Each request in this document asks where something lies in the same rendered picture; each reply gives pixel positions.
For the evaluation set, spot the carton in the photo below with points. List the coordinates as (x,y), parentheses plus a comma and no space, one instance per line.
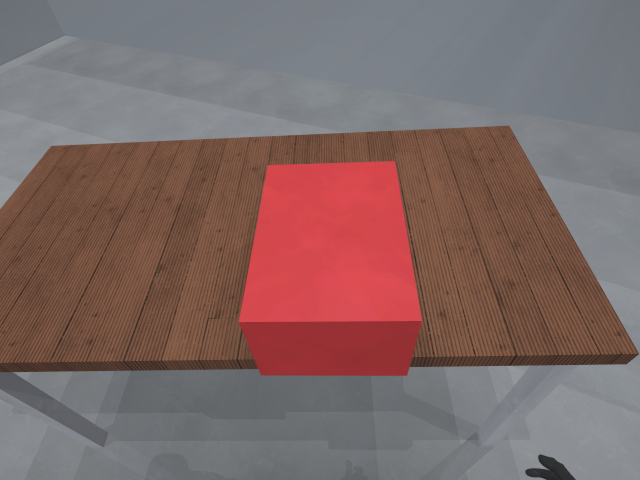
(330,289)

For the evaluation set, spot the table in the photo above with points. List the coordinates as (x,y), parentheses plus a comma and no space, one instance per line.
(134,256)

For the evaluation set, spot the right robot hand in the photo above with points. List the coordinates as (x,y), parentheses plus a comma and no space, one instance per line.
(557,471)

